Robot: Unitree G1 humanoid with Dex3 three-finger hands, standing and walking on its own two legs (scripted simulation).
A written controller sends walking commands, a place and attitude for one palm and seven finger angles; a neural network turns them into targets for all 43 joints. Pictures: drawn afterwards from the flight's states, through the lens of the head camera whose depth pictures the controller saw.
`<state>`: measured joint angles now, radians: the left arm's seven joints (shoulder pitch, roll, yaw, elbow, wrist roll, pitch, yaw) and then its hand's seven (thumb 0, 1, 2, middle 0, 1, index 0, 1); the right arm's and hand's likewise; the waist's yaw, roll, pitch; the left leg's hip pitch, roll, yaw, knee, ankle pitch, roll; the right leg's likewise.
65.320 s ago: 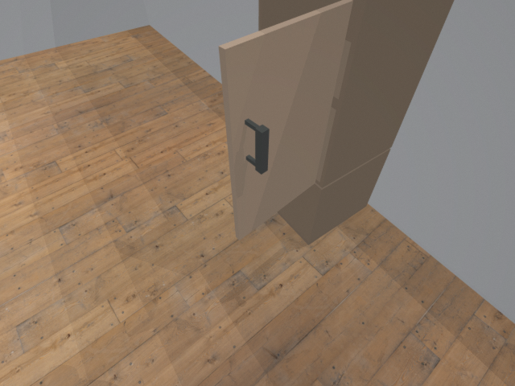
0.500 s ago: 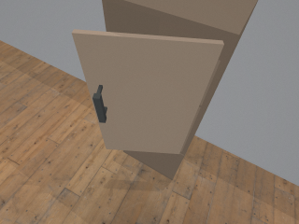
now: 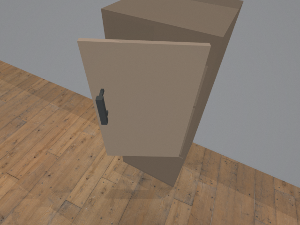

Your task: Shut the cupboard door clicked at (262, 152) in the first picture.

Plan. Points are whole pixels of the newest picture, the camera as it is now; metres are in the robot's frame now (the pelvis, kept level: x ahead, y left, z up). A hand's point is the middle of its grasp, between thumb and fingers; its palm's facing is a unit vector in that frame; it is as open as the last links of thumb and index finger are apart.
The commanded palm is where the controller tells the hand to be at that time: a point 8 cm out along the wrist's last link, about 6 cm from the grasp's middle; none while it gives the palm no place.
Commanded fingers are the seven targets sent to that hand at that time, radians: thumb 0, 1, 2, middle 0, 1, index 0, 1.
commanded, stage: come to a stop and stand still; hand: left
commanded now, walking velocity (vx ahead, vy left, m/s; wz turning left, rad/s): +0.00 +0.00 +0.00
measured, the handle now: (103, 107) +0.47 +0.19 +0.03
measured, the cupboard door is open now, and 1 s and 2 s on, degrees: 27 27 27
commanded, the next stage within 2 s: look again from close up in 0.80 s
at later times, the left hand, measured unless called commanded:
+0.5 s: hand out of the picture -0.07 +0.19 -0.17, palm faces +0.05 -0.99 -0.14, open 7.4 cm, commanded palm none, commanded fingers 0.00 0.90 0.90 -0.20 -0.30 -0.20 -0.30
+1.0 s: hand out of the picture -0.09 +0.19 -0.17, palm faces +0.06 -0.98 -0.17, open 7.4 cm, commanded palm none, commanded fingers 0.00 0.90 0.90 -0.20 -0.30 -0.20 -0.30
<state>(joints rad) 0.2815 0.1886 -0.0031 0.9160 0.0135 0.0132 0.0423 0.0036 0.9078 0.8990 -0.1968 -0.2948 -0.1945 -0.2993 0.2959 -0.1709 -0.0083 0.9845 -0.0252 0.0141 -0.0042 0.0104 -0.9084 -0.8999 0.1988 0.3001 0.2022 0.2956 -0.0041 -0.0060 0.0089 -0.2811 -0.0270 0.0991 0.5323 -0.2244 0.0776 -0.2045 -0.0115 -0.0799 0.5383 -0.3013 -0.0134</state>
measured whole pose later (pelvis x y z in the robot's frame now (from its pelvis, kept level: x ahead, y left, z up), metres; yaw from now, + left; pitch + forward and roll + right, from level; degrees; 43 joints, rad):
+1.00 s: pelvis -0.02 +0.04 +0.01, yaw -1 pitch -2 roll +0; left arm 0.44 0.10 0.01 1.11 0.03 0.01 0.05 0.00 0.91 0.90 -0.20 -0.29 -0.19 -0.30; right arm 0.29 -0.13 -0.04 1.14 -0.01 0.02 -0.02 0.01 -0.92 -0.90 0.20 0.30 0.20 0.30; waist 0.02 -0.01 0.01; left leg -0.22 -0.10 0.13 0.32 -0.10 0.11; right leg -0.20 -0.07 -0.03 0.44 -0.21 0.03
